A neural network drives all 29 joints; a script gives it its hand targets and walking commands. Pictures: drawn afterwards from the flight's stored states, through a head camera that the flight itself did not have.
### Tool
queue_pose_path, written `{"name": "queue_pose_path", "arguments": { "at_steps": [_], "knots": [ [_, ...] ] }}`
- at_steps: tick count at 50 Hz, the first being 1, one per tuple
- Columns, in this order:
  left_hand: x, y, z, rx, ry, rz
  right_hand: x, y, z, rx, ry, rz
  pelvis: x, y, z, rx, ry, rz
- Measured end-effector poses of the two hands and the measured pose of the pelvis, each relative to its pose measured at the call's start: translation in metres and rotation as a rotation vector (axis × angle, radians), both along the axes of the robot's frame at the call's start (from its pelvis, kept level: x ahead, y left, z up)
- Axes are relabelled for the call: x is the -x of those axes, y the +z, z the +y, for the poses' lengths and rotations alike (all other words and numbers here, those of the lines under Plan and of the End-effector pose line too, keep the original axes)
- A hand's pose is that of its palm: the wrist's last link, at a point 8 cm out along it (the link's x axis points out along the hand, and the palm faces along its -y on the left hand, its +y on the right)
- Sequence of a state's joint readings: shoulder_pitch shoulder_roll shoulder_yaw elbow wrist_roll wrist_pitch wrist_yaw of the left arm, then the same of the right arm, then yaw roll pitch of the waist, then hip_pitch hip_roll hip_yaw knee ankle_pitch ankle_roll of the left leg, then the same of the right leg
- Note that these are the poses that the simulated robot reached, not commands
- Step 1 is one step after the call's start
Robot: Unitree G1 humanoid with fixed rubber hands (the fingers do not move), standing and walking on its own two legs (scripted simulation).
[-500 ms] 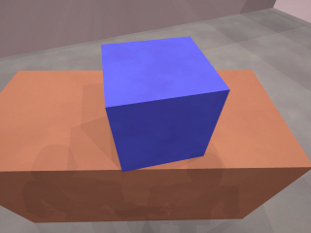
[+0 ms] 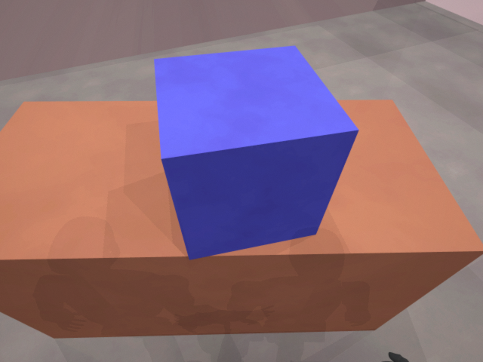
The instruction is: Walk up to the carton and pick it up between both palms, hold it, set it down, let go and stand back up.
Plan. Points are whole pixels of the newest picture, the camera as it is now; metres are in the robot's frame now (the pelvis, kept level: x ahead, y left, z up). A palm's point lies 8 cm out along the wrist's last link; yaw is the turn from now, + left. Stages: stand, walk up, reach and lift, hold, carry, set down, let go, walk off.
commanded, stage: reach and lift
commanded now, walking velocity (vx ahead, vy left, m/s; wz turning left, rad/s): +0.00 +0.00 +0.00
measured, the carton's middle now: (241, 154) +0.50 +0.01 +0.06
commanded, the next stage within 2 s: none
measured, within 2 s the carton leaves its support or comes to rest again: neither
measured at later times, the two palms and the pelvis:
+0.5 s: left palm (103, 336) +0.19 +0.24 -0.07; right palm out of the picture +0.15 -0.28 -0.09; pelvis +0.01 +0.00 +0.00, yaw +0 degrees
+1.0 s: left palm out of the picture +0.12 +0.23 -0.02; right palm out of the picture +0.13 -0.28 -0.03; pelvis -0.05 -0.01 +0.01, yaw +1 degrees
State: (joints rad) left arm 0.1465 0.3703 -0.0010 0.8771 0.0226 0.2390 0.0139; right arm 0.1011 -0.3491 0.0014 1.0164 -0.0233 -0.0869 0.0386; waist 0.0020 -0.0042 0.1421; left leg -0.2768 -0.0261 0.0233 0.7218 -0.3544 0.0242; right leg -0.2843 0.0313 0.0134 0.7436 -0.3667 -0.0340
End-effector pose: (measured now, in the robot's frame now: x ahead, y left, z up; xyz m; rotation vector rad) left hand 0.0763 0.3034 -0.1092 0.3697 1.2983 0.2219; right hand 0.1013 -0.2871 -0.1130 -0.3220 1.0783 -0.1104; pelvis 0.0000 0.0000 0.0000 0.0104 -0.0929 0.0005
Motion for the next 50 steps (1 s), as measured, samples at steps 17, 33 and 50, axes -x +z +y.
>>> {"name": "queue_pose_path", "arguments": {
  "at_steps": [17, 33, 50],
  "knots": [
    [-0.113, 0.028, -0.059, 0.082, -0.099, -0.252, -0.045, 0.007, 0.014, -0.057, 0.062, -0.173, -0.011, -0.006, -0.003, -0.004, 0.001, -0.003],
    [-0.076, 0.054, -0.065, 0.115, -0.025, -0.448, -0.039, 0.044, 0.017, -0.063, 0.145, -0.301, 0.006, 0.005, -0.001, 0.0, 0.0, 0.01],
    [-0.04, 0.09, -0.07, 0.03, -0.032, -0.641, -0.03, 0.079, 0.008, -0.116, 0.191, -0.494, 0.046, 0.006, -0.012, -0.011, 0.01, -0.035]
  ]
}}
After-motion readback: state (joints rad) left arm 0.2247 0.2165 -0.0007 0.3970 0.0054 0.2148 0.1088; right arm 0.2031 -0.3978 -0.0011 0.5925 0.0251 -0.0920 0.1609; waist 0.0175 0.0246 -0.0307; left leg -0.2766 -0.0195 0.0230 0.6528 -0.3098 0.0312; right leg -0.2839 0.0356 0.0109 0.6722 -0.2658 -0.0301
